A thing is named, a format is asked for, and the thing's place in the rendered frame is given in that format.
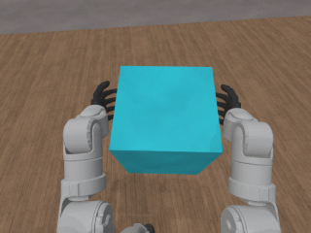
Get left robot upper arm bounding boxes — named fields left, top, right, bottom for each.
left=57, top=200, right=114, bottom=233

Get right robot upper arm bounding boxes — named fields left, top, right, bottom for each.
left=221, top=205, right=281, bottom=233

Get robot left foot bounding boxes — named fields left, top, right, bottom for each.
left=145, top=223, right=156, bottom=233

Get right robot hand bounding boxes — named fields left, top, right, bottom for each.
left=215, top=84, right=241, bottom=125

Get carton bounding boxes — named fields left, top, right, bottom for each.
left=109, top=66, right=224, bottom=175

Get left robot forearm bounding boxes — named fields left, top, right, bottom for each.
left=56, top=105, right=110, bottom=233

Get robot left shin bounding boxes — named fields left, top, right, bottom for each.
left=133, top=223, right=147, bottom=229

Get left robot hand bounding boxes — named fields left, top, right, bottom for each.
left=90, top=81, right=118, bottom=120

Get right robot forearm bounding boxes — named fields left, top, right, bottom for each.
left=223, top=108, right=282, bottom=233

